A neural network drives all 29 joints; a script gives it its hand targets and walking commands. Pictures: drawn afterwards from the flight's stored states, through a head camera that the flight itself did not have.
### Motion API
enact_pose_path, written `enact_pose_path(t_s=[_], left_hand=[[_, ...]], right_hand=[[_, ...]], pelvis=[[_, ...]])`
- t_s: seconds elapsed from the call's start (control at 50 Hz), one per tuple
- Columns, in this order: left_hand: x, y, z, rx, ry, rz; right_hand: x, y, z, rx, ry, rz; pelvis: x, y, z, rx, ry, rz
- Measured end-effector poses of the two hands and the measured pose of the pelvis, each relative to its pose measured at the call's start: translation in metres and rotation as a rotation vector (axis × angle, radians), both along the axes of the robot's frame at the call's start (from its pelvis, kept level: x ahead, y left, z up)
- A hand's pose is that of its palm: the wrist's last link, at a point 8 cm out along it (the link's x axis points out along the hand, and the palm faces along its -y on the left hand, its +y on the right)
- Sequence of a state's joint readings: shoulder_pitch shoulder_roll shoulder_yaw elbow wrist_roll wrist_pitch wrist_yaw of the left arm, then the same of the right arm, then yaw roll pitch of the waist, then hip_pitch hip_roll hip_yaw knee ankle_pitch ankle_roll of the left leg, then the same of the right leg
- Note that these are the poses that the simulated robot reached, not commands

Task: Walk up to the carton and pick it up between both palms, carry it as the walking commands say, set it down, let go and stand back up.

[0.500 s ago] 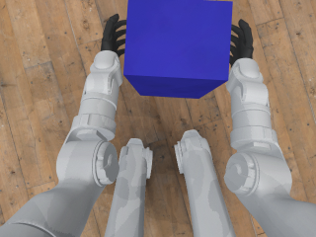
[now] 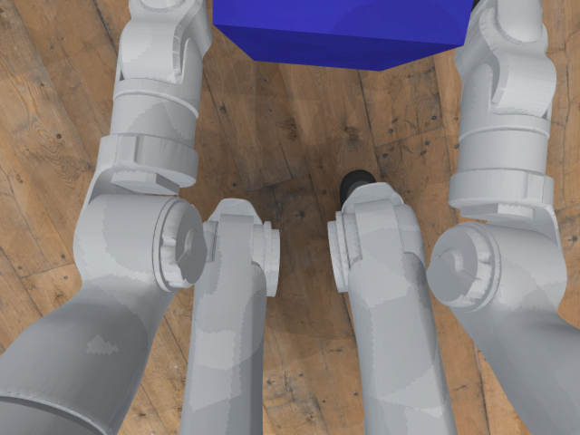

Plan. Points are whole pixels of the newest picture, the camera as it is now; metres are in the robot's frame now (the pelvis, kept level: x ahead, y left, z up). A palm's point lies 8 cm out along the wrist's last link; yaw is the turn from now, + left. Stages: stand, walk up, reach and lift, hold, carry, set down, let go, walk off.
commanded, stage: set down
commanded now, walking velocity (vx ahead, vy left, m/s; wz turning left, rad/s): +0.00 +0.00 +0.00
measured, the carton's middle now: out of the picture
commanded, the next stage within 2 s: none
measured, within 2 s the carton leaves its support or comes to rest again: rests again in 1.10 s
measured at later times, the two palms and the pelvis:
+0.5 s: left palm out of the picture +0.57 +0.08 -0.19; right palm out of the picture +0.52 -0.21 -0.19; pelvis -0.01 +0.00 -0.04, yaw +1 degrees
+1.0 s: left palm out of the picture +0.57 +0.08 -0.20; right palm out of the picture +0.52 -0.21 -0.20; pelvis -0.01 +0.00 -0.05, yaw +1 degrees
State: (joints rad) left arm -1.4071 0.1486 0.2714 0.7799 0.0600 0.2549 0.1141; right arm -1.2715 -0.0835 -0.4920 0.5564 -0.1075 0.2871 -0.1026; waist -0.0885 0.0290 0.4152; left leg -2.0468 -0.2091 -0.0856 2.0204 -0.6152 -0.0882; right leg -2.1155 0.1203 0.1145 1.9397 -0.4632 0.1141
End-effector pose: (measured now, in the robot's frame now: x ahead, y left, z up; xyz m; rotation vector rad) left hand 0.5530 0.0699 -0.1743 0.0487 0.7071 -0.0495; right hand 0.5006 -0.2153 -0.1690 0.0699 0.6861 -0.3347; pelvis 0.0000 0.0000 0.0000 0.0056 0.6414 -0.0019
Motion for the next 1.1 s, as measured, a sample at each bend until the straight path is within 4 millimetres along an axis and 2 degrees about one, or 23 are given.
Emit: enact_pose_path(t_s=[0.04,0.08,0.12,0.18,0.3,0.38,0.48,0.6,0.66,0.9,1.1], left_hand=[[-0.002,-0.004,-0.014,-0.015,-0.022,0.011],[-0.006,-0.009,-0.026,-0.019,-0.02,0.012],[-0.009,-0.01,-0.03,-0.007,-0.002,0.006],[-0.007,-0.006,-0.026,0.014,0.019,-0.005],[0.008,0.012,-0.005,0.062,-0.017,0.015],[0.018,0.022,0.0,0.056,-0.021,0.027],[0.022,0.013,-0.011,0.037,-0.004,0.001],[0.01,-0.008,-0.031,0.006,0.006,-0.022],[0.009,-0.012,-0.032,0.001,0.002,-0.019],[0.012,0.005,-0.029,0.041,0.003,0.004],[0.011,0.008,-0.031,0.012,0.006,-0.007]], right_hand=[[0.002,-0.005,-0.01,-0.033,-0.014,0.028],[0.002,-0.01,-0.018,-0.022,-0.015,0.02],[0.0,-0.011,-0.021,-0.004,0.001,0.012],[-0.001,-0.008,-0.021,0.007,0.026,0.01],[0.019,0.01,-0.016,0.037,-0.009,0.044],[0.026,0.02,-0.017,0.025,-0.01,0.058],[0.02,0.013,-0.023,-0.031,0.03,0.062],[0.01,-0.009,-0.026,-0.017,0.025,0.005],[0.006,-0.012,-0.03,-0.024,0.033,0.014],[0.018,0.003,-0.034,-0.004,0.036,0.054],[0.019,0.003,-0.033,-0.023,0.042,0.07]], pelvis=[[-0.005,0.001,-0.002,0.003,-0.071,0.002],[-0.005,0.001,-0.011,0.006,-0.06,-0.003],[-0.005,0.0,-0.018,0.004,-0.074,-0.002],[-0.006,-0.002,-0.025,0.002,-0.104,-0.013],[-0.012,-0.003,-0.032,0.012,-0.129,-0.007],[-0.013,-0.002,-0.036,0.012,-0.134,0.012],[-0.011,0.001,-0.039,-0.008,-0.121,0.029],[-0.007,0.005,-0.042,-0.034,-0.11,0.024],[-0.007,0.004,-0.042,-0.029,-0.11,0.021],[-0.007,-0.001,-0.046,-0.011,-0.123,0.023],[-0.003,0.001,-0.051,-0.024,-0.08,0.039]])
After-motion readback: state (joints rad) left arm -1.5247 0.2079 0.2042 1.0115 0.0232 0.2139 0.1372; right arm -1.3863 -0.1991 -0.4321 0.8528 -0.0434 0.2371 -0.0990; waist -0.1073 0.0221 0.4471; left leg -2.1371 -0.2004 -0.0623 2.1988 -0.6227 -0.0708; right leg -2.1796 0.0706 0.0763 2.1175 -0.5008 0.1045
